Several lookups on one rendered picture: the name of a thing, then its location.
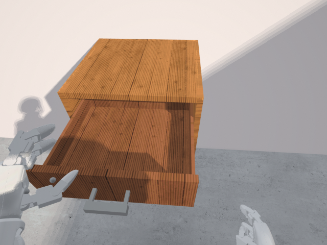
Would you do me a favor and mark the right robot hand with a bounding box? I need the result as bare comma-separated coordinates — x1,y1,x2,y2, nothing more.
236,205,275,245

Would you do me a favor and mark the handle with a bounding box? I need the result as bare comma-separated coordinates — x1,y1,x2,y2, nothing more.
83,188,130,216

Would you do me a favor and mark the drawer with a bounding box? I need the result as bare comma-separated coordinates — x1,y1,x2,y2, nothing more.
26,99,199,207

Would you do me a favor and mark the cabinet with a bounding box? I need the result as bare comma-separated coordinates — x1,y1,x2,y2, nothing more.
57,38,204,151

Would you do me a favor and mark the left robot forearm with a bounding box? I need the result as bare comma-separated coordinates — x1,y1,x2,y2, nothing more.
0,218,25,245

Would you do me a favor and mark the left robot hand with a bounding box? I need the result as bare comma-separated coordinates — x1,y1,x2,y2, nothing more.
0,124,78,219

